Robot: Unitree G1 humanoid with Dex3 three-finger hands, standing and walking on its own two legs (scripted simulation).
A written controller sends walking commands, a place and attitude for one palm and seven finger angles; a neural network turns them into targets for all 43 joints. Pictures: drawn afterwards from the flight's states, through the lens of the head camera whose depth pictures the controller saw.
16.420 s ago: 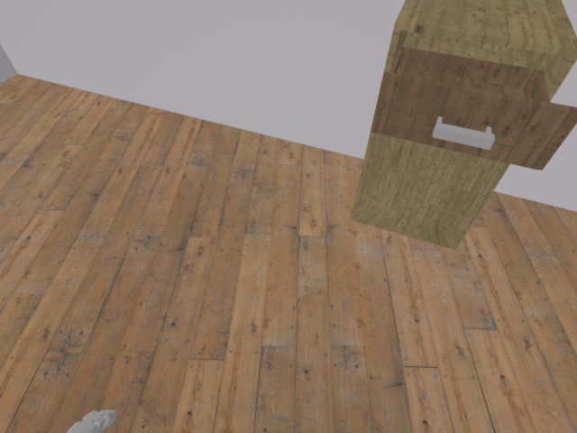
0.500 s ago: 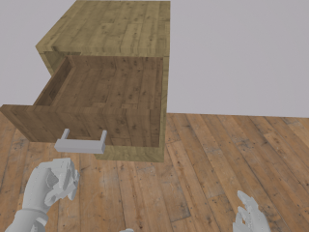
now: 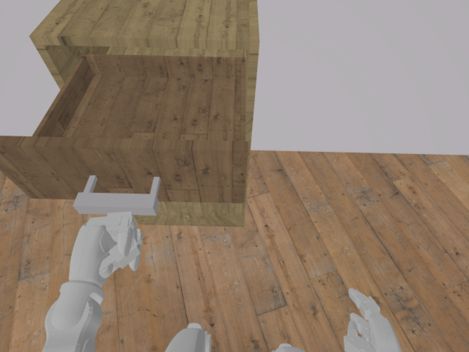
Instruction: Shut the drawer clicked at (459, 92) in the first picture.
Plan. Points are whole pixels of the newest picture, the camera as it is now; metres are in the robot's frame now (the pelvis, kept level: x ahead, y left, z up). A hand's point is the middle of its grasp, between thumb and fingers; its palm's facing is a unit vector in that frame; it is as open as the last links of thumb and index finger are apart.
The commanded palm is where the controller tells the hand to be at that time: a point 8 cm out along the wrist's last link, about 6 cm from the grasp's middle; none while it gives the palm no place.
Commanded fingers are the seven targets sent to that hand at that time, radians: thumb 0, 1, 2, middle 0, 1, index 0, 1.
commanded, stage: bring the fist close to the handle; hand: left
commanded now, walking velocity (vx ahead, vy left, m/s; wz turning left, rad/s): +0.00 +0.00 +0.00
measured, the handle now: (121, 192) +0.36 +0.21 +0.06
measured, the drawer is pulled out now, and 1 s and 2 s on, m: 0.28 0.24 0.11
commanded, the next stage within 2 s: push the drawer shut in 0.32 s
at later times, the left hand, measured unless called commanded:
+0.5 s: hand (133, 244) +0.27 +0.17 +0.06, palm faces +0.00 -1.00 -0.05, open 3.3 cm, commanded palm +0.25 +0.23 +0.06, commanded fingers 0.00 0.90 0.90 -1.40 -1.60 -1.40 -1.60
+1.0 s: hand (135, 215) +0.32 +0.18 +0.05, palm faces +0.00 -1.00 -0.04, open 3.0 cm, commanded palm +0.31 +0.23 +0.06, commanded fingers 0.00 0.90 0.90 -1.40 -1.60 -1.40 -1.60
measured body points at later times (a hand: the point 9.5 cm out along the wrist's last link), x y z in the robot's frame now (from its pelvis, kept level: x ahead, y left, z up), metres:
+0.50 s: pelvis +0.00 -0.01 +0.00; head +0.06 -0.01 +0.45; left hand +0.27 +0.22 +0.06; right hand +0.17 -0.25 -0.09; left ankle +0.05 +0.11 -0.67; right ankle -0.02 -0.12 -0.67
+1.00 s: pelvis -0.01 -0.01 +0.00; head +0.06 -0.01 +0.44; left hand +0.32 +0.23 +0.06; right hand +0.14 -0.26 -0.10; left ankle +0.05 +0.11 -0.67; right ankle -0.02 -0.12 -0.67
